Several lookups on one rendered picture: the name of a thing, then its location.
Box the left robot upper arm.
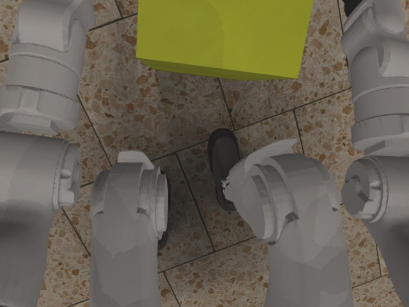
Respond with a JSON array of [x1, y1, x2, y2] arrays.
[[0, 131, 82, 307]]

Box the robot right hand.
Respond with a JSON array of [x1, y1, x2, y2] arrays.
[[343, 0, 362, 18]]

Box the left robot thigh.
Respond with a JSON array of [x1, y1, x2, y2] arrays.
[[89, 162, 168, 307]]

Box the robot left forearm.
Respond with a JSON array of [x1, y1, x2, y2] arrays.
[[0, 0, 95, 135]]

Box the right robot upper arm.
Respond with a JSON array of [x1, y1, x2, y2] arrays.
[[341, 155, 409, 307]]

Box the robot right forearm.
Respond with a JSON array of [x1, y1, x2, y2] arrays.
[[341, 0, 409, 157]]

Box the carton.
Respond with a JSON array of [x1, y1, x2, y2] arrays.
[[136, 0, 314, 81]]

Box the right robot shin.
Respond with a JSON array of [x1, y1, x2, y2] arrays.
[[221, 138, 340, 224]]

